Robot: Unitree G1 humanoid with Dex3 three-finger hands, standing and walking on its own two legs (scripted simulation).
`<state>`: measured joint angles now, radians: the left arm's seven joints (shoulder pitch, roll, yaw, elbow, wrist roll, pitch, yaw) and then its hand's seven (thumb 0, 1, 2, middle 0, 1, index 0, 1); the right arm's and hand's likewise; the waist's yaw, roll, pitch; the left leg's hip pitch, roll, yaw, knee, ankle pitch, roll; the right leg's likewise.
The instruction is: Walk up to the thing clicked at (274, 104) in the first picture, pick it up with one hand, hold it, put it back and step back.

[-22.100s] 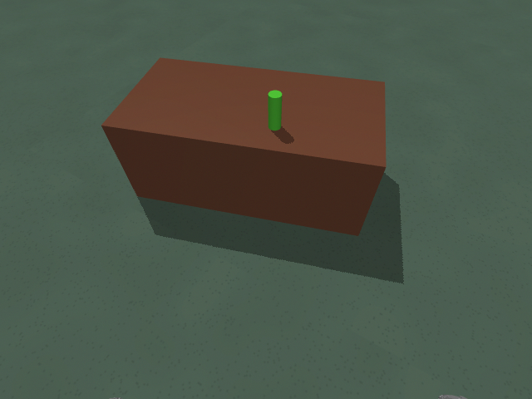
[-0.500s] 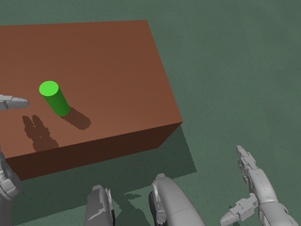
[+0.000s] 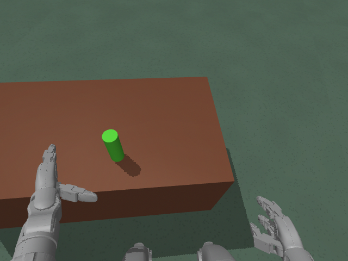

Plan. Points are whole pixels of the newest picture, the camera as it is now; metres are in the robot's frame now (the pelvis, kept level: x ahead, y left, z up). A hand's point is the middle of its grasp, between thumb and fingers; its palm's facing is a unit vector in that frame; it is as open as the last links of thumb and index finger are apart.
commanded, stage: home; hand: left
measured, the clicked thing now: (114, 146) +0.49 +0.20 -0.20
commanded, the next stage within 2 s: none
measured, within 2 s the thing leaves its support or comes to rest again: neither
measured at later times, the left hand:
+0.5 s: hand (106, 249) +0.16 +0.16 -0.06, palm faces +0.13 -0.97 -0.23, open 17.6 cm
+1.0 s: hand (106, 246) +0.16 +0.16 -0.05, palm faces +0.12 -0.97 -0.23, open 17.6 cm
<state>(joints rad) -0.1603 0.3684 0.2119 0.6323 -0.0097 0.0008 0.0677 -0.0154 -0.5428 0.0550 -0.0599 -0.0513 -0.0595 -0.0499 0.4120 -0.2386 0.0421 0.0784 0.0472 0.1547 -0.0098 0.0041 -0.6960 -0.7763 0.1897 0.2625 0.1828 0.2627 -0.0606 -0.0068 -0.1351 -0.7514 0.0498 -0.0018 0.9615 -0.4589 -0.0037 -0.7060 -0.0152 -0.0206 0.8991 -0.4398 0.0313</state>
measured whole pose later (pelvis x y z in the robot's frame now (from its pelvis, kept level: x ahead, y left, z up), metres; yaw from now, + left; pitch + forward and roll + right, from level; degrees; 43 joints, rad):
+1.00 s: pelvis -0.01 -0.02 +0.00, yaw +1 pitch +9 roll +1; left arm 0.44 0.20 -0.02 0.11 -0.03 0.00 0.10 -0.02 -0.56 0.04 -0.06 -0.05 -0.06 -0.05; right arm 0.46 -0.20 0.00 0.05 0.03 0.12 -0.09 0.01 -0.90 -0.90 0.21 0.30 0.20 0.30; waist 0.00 -0.01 -0.11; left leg -0.65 0.03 0.01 0.94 -0.45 -0.02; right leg -0.64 -0.03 -0.01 0.96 -0.47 0.01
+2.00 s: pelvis +0.00 -0.02 +0.00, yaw +1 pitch +9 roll -1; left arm 0.49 0.20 -0.02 0.04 -0.02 0.07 0.13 -0.02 -0.55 0.05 -0.06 -0.05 -0.06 -0.05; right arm 0.35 -0.22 0.01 0.35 0.03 0.06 -0.11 0.01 -0.90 -0.90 0.21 0.30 0.20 0.30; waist -0.01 0.01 -0.11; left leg -0.64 0.05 -0.01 0.97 -0.48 -0.03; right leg -0.61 -0.02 -0.03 0.95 -0.49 0.01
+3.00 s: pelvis +0.00 -0.02 +0.05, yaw +3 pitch -2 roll +0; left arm 0.23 0.33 0.00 1.02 0.03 -0.01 0.02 0.00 0.78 0.87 -0.21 -0.30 -0.20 -0.30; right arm 0.20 -0.32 -0.01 1.03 -0.04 0.00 -0.01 0.01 -0.91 -0.89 0.21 0.30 0.20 0.30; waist 0.01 0.01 0.04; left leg -0.23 0.02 -0.02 0.55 -0.28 -0.02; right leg -0.20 -0.04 -0.05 0.55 -0.31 0.01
